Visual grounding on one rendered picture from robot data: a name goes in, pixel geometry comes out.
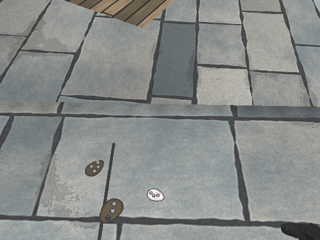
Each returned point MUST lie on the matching right robot hand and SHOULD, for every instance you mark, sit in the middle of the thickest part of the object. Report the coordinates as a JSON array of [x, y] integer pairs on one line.
[[301, 231]]

